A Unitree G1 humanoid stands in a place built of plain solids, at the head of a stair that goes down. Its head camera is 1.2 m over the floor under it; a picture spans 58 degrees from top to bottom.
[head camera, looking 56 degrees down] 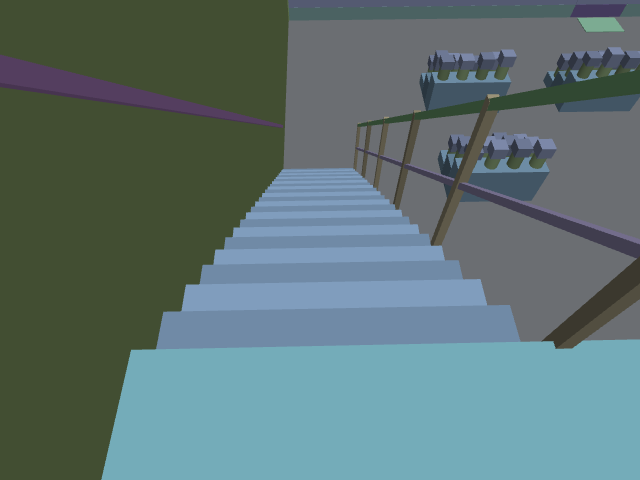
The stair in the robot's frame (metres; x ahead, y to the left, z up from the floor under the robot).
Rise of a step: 0.18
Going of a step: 0.20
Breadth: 1.21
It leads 1 degrees to the left of straight ahead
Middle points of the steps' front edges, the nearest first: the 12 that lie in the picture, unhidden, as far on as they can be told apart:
0.44 -0.07 0.00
0.65 -0.06 -0.18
0.85 -0.06 -0.37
1.06 -0.05 -0.55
1.26 -0.05 -0.74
1.46 -0.04 -0.92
1.67 -0.04 -1.10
1.87 -0.04 -1.29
2.08 -0.03 -1.47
2.28 -0.03 -1.66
2.48 -0.02 -1.84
2.69 -0.02 -2.02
